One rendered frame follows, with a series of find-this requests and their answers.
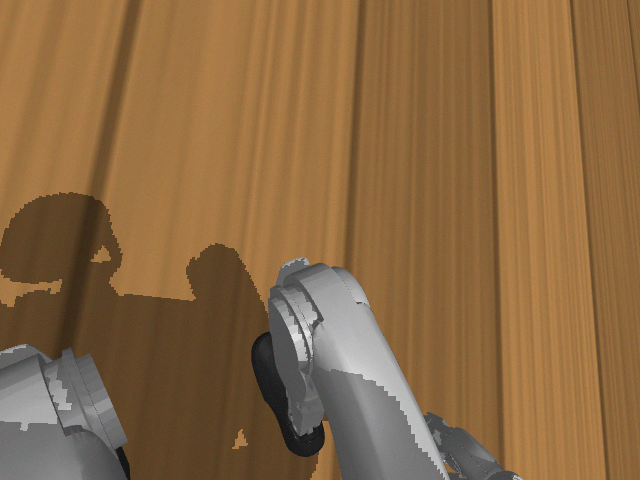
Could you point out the right robot foot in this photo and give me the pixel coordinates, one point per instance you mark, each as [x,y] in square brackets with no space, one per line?
[274,393]

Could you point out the left robot foot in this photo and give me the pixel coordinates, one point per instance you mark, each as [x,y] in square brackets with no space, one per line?
[124,462]

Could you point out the right robot hand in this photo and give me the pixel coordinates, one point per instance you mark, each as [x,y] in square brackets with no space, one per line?
[462,452]

